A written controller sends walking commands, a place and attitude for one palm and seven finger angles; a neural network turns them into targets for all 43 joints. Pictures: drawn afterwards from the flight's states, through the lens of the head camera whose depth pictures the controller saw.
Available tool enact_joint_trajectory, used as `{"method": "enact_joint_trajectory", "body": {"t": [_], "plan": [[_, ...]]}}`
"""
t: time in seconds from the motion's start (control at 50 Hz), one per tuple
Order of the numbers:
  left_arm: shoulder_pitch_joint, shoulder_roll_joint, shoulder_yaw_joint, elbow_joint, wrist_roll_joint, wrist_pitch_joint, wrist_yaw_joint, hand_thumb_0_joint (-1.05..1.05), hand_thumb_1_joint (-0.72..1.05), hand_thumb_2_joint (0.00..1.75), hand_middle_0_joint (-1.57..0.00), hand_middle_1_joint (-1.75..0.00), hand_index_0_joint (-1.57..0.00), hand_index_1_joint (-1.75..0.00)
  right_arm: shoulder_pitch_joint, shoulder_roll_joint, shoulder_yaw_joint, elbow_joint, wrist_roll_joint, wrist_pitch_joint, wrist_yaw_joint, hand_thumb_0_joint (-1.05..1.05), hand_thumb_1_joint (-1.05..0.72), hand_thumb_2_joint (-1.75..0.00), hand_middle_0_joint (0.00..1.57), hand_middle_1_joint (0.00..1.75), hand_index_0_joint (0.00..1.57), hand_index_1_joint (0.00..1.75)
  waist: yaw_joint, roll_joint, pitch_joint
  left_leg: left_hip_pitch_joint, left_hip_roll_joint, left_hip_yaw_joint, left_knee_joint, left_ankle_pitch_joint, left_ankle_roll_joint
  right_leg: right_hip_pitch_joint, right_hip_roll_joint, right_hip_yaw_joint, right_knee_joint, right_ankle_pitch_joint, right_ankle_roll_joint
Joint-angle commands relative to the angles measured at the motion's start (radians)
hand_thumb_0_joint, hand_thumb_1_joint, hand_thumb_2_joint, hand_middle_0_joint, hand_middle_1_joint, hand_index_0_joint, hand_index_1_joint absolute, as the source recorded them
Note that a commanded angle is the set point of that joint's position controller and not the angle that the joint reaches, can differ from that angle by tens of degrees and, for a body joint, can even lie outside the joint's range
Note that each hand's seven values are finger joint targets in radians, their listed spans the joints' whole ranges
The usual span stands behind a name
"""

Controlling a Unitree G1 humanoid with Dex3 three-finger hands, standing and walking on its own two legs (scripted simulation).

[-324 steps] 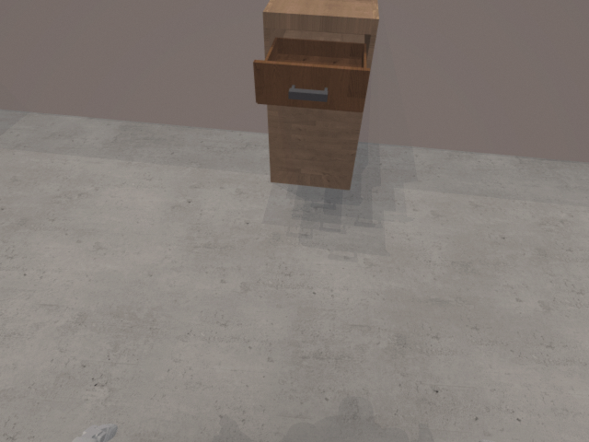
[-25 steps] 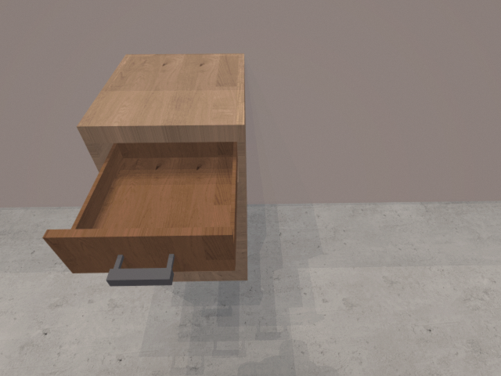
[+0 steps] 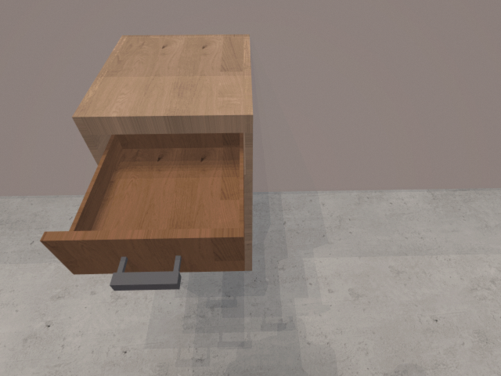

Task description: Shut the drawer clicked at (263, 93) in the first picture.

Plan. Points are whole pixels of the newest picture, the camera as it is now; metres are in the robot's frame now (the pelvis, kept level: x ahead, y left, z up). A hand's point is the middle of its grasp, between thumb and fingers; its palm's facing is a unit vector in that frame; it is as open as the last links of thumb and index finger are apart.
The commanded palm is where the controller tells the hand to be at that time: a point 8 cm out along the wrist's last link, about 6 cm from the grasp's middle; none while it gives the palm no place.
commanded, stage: look again from close up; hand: left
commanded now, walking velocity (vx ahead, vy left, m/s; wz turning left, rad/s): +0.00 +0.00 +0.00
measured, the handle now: (148, 270) +0.32 +0.21 -0.08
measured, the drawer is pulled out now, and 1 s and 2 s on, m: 0.30 0.30 0.30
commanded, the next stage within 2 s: raise the hand and make a fist in 0.36 s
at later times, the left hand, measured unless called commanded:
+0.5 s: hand out of the picture +0.01 +0.20 -0.17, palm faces +0.06 -0.98 -0.20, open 7.4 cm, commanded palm +0.10 +0.25 -0.06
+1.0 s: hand out of the picture +0.10 +0.19 -0.04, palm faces +0.23 -0.97 -0.09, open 5.4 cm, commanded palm +0.11 +0.24 -0.03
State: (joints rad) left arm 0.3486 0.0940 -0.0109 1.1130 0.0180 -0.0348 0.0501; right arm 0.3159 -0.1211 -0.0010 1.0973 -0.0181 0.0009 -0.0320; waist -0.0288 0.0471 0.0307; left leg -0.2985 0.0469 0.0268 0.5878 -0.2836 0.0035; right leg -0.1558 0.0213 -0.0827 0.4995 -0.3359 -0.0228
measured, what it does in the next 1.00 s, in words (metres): lowers itself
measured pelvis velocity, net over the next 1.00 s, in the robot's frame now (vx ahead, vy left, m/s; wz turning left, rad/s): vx -0.05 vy -0.03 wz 0.03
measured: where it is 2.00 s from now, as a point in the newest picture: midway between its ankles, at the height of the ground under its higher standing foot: outside the picture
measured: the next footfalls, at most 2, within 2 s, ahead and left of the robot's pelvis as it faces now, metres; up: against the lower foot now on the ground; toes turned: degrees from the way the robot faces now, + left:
none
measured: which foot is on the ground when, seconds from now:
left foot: down 0.00-1.00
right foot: down 0.00-1.00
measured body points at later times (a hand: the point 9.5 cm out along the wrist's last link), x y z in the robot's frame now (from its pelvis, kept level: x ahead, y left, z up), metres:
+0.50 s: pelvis +0.00 +0.03 +0.00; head +0.01 +0.04 +0.45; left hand +0.01 +0.26 -0.15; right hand +0.02 -0.20 -0.15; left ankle +0.02 +0.11 -0.73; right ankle -0.04 -0.11 -0.73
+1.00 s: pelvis -0.05 -0.03 -0.09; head -0.01 -0.02 +0.36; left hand +0.08 +0.24 -0.03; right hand +0.19 -0.26 -0.12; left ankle +0.02 +0.11 -0.73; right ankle -0.03 -0.10 -0.73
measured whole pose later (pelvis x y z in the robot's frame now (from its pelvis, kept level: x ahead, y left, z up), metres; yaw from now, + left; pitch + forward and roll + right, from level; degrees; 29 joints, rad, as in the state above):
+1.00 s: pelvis -0.05 -0.03 -0.09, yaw +2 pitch +12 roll -1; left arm 0.60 0.22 0.19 -0.01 -0.26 -0.54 -0.18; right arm 0.14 -0.24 -0.06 0.52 0.02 -0.23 -0.06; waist 0.05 -0.01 -0.14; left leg -0.92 0.05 -0.05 1.16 -0.44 -0.03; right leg -0.81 0.02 -0.15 1.16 -0.57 -0.09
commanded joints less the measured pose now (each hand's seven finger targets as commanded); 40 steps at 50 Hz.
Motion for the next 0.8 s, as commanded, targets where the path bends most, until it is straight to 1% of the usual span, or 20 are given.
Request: {"method": "enact_joint_trajectory", "body": {"t": [0.0, 0.02, 0.08, 0.2, 0.36, 0.42, 0.44, 0.46, 0.48, 0.5, 0.52, 0.54, 0.58, 0.6, 0.64, 0.66, 0.68, 0.72, 0.76, 0.78], "plan": [[0.065, 0.094, 0.019, -0.064, -0.005, -0.001, 0.01, 0.0, 0.9, 0.9, -0.2, -0.3, -0.2, -0.3, 0.099, -0.104, -0.002, -0.033, 0.005, -0.044, 0.0, 0.0, -0.9, -0.9, 0.2, 0.3, 0.2, 0.3, 0.024, 0.047, -0.015, 0.05, 0.089, -0.11, -0.108, 0.377, 0.06, -0.032, -0.088, 0.079, -0.018, 0.191, -0.027], [0.079, 0.098, 0.018, -0.061, -0.005, 0.005, 0.009, 0.0, 0.9, 0.9, -0.2, -0.3, -0.2, -0.3, 0.076, -0.105, 0.001, -0.036, 0.006, -0.04, -0.002, 0.0, -0.9, -0.9, 0.2, 0.3, 0.2, 0.3, 0.035, 0.049, 0.025, 0.025, 0.091, -0.128, -0.125, 0.369, 0.072, -0.036, -0.081, 0.075, -0.032, 0.135, -0.022], [0.075, 0.107, 0.018, -0.067, -0.002, 0.013, 0.006, 0.0, 0.9, 0.9, -0.2, -0.3, -0.2, -0.3, 0.052, -0.113, 0.0, -0.057, 0.005, -0.033, 0.0, 0.0, -0.9, -0.9, 0.2, 0.3, 0.2, 0.3, 0.035, -0.036, 0.082, -0.002, 0.066, -0.114, -0.146, 0.239, 0.065, -0.06, -0.089, 0.088, -0.062, 0.107, -0.023], [0.059, 0.131, 0.018, -0.084, -0.002, 0.022, 0.0, 0.0, 0.9, 0.9, -0.2, -0.3, -0.2, -0.3, 0.038, -0.142, -0.001, -0.061, 0.005, -0.037, 0.001, 0.0, -0.9, -0.9, 0.2, 0.3, 0.2, 0.3, 0.04, 0.015, 0.029, 0.057, 0.078, -0.133, -0.2, 0.277, 0.072, -0.035, -0.09, 0.073, -0.051, 0.09, -0.007], [0.053, 0.152, 0.016, -0.084, 0.0, 0.025, -0.005, 0.0, 0.9, 0.9, -0.2, -0.3, -0.2, -0.3, 0.01, -0.159, -0.002, -0.062, 0.008, -0.033, 0.004, 0.0, -0.9, -0.9, 0.2, 0.3, 0.2, 0.3, 0.04, -0.025, 0.029, 0.086, 0.066, -0.115, -0.225, 0.21, 0.063, -0.036, -0.108, 0.08, -0.091, 0.104, 0.002], [0.054, 0.154, 0.015, -0.08, 0.0, 0.024, -0.006, 0.0, 0.9, 0.9, -0.2, -0.3, -0.2, -0.3, 0.013, -0.16, -0.001, -0.056, 0.009, -0.034, 0.005, 0.0, -0.9, -0.9, 0.2, 0.3, 0.2, 0.3, 0.038, -0.033, 0.023, 0.101, 0.062, -0.107, -0.222, 0.231, 0.06, -0.032, -0.113, 0.083, -0.098, 0.125, 0.004], [0.051, 0.172, 0.011, -0.065, 0.012, 0.004, 0.029, 0.0, 0.9, 0.9, -0.2, -0.3, -0.2, -0.3, -0.045, -0.192, -0.004, -0.118, 0.016, -0.033, 0.01, 0.0, -0.9, -0.9, 0.2, 0.3, 0.2, 0.3, 0.039, -0.063, 0.104, 0.03, 0.072, -0.098, -0.064, 0.42, 0.031, -0.103, -0.132, 0.123, -0.129, 0.262, 0.007], [-0.64, 0.387, 0.151, -1.662, -0.175, -0.188, 0.035, 0.0, 0.9, 0.9, -0.22, -0.32, -0.22, -0.32, -0.02, -0.327, -0.058, -0.465, 0.063, -0.179, -0.02, 0.0, -0.9, -0.9, 0.2, 0.3, 0.2, 0.3, -0.082, 0.14, -0.437, 0.394, -0.018, -0.081, -0.132, 0.487, 0.002, -0.103, -0.037, 0.007, -0.011, 0.372, -0.011], [-0.169, 0.323, 0.128, -1.408, -0.103, -0.132, 0.069, 0.0, 0.9, 0.9, -0.24, -0.34, -0.24, -0.34, -0.099, -0.222, 0.001, -0.392, 0.053, -0.281, -0.05, 0.0, -0.9, -0.9, 0.2, 0.3, 0.2, 0.3, 0.03, 0.257, -0.439, 0.485, 0.045, -0.096, -0.175, 0.604, -0.017, -0.153, -0.021, 0.009, 0.124, 0.151, -0.022], [-0.12, 0.232, 0.062, -1.321, -0.124, -0.083, 0.118, 0.0, 0.9, 0.9, -0.26, -0.37, -0.26, -0.37, -0.097, -0.225, -0.021, -0.325, 0.052, -0.313, -0.05, 0.0, -0.9, -0.9, 0.2, 0.3, 0.2, 0.3, -0.004, 0.202, -0.354, 0.365, 0.034, -0.097, -0.197, 0.524, -0.056, -0.214, -0.015, -0.001, 0.151, 0.014, -0.01], [0.162, 0.007, -0.062, -1.069, -0.124, 0.011, 0.103, 0.0, 0.9, 0.9, -0.28, -0.39, -0.28, -0.39, -0.061, -0.194, -0.021, -0.304, 0.062, -0.309, -0.033, 0.0, -0.9, -0.9, 0.2, 0.3, 0.2, 0.3, -0.017, 0.103, -0.189, 0.266, 0.034, -0.114, -0.212, 0.382, -0.029, -0.301, -0.021, -0.003, 0.161, -0.041, 0.0], [0.012, 0.014, -0.068, -1.265, -0.176, -0.021, 0.079, 0.0, 0.9, 0.9, -0.3, -0.41, -0.3, -0.41, -0.074, -0.229, -0.032, -0.387, 0.062, -0.309, -0.028, 0.0, -0.9, -0.9, 0.2, 0.3, 0.2, 0.3, -0.016, 0.063, -0.099, 0.149, 0.022, -0.124, -0.191, 0.244, -0.018, -0.279, -0.033, -0.013, 0.129, -0.025, 0.003], [0.013, 0.099, 0.029, -1.199, -0.155, -0.123, 0.05, 0.0, 0.9, 0.9, -0.34, -0.45, -0.34, -0.45, -0.114, -0.25, -0.046, -0.442, 0.041, -0.321, -0.032, 0.0, -0.9, -0.9, 0.2, 0.3, 0.2, 0.3, -0.03, -0.071, -0.028, -0.036, -0.028, -0.102, -0.079, -0.01, 0.004, -0.328, -0.025, -0.027, 0.045, -0.01, 0.001], [0.109, 0.126, 0.098, -1.095, -0.159, -0.169, 0.027, 0.0, 0.9, 0.9, -0.36, -0.47, -0.36, -0.47, -0.122, -0.25, -0.055, -0.466, 0.033, -0.314, -0.028, 0.0, -0.9, -0.9, 0.2, 0.3, 0.2, 0.3, -0.006, -0.12, -0.036, -0.094, -0.045, -0.079, -0.025, -0.015, 0.006, -0.35, -0.02, -0.028, 0.052, -0.023, -0.003], [0.295, 0.07, 0.13, -0.937, -0.186, -0.298, -0.06, 0.0, 0.9, 0.9, -0.4, -0.52, -0.4, -0.52, -0.176, -0.231, -0.067, -0.51, 0.019, -0.297, -0.014, 0.0, -0.9, -0.9, 0.2, 0.3, 0.2, 0.3, 0.049, -0.331, -0.062, -0.239, -0.039, -0.062, 0.099, 0.019, -0.003, -0.453, -0.001, -0.048, 0.175, -0.042, -0.004], [0.342, 0.059, 0.14, -0.93, -0.208, -0.375, -0.119, 0.0, 0.9, 0.9, -0.42, -0.54, -0.42, -0.54, -0.2, -0.229, -0.076, -0.532, 0.017, -0.289, -0.003, 0.0, -0.9, -0.9, 0.2, 0.3, 0.2, 0.3, 0.071, -0.382, -0.084, -0.315, -0.042, -0.046, 0.151, 0.012, -0.007, -0.487, 0.0, -0.039, 0.231, -0.042, -0.002], [0.355, 0.059, 0.146, -0.951, -0.229, -0.45, -0.182, 0.0, 0.9, 0.9, -0.44, -0.56, -0.44, -0.56, -0.22, -0.229, -0.085, -0.558, 0.017, -0.286, 0.008, 0.0, -0.9, -0.9, 0.2, 0.3, 0.2, 0.3, 0.085, -0.381, -0.116, -0.366, -0.047, -0.03, 0.196, 0.005, -0.01, -0.499, -0.003, -0.024, 0.275, -0.031, -0.001], [0.365, 0.131, 0.224, -0.945, -0.253, -0.547, -0.283, 0.0, 0.9, 0.9, -0.48, -0.6, -0.48, -0.6, -0.24, -0.232, -0.099, -0.613, 0.029, -0.28, 0.033, 0.0, -0.9, -0.9, 0.2, 0.3, 0.2, 0.3, 0.106, -0.214, -0.167, -0.414, -0.064, -0.007, 0.262, 0.001, -0.017, -0.49, -0.018, 0.015, 0.334, -0.003, -0.012], [0.347, 0.177, 0.256, -0.984, -0.26, -0.517, -0.317, 0.0, 0.9, 0.9, -0.52, -0.65, -0.52, -0.65, -0.276, -0.229, -0.094, -0.684, 0.045, -0.261, 0.03, 0.0, -0.9, -0.9, 0.2, 0.3, 0.2, 0.3, 0.116, -0.053, -0.221, -0.436, -0.078, 0.025, 0.301, -0.037, -0.006, -0.486, -0.026, 0.051, 0.351, -0.04, -0.014], [0.29, 0.193, 0.252, -1.067, -0.269, -0.496, -0.323, 0.0, 0.9, 0.9, -0.54, -0.67, -0.54, -0.67, -0.287, -0.229, -0.088, -0.718, 0.051, -0.252, 0.024, 0.0, -0.9, -0.9, 0.2, 0.3, 0.2, 0.3, 0.108, -0.021, -0.237, -0.453, -0.08, 0.03, 0.315, -0.074, 0.0, -0.496, -0.032, 0.073, 0.346, -0.093, -0.012]]}}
